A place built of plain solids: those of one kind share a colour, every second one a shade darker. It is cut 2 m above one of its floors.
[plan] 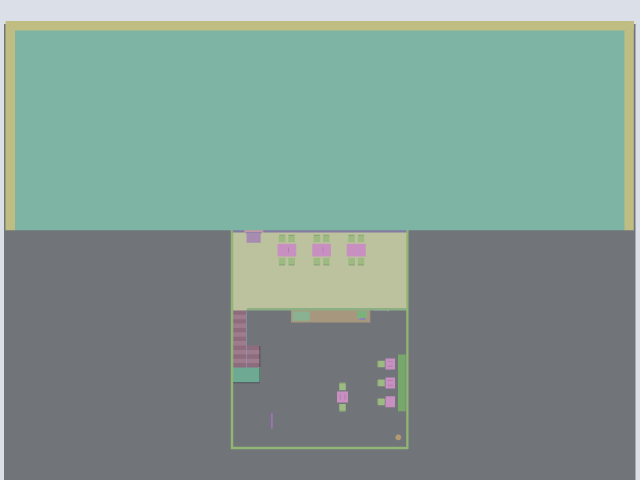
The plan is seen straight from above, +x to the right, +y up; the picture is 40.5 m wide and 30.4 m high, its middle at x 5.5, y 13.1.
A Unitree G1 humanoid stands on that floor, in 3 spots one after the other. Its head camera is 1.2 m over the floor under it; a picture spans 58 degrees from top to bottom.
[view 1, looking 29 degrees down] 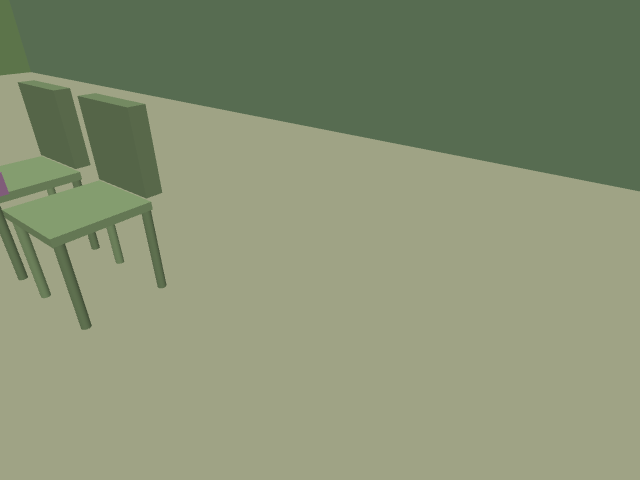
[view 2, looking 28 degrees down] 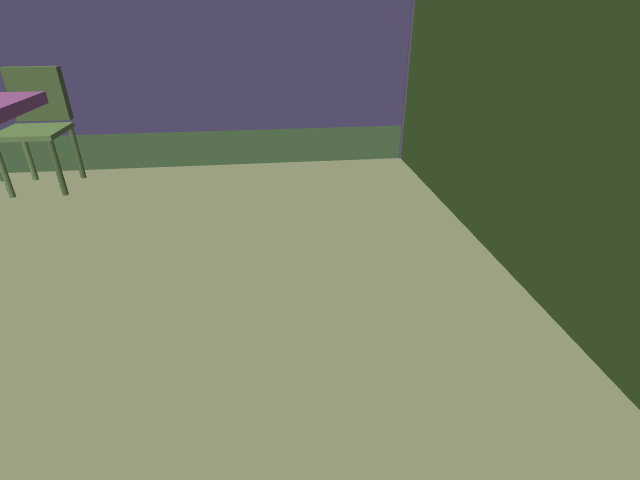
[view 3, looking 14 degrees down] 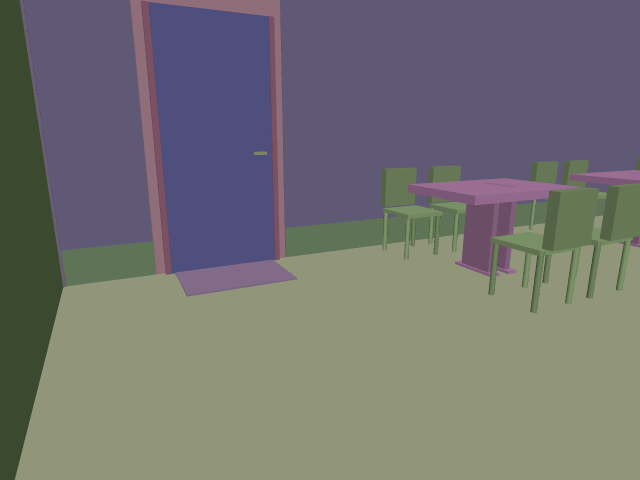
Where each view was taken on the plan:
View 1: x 1.30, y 12.47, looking -53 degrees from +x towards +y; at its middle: upper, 2.48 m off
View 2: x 9.76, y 9.84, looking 83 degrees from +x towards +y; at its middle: upper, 2.56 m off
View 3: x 0.41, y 9.74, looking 64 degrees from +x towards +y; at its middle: back_stallriser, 4.39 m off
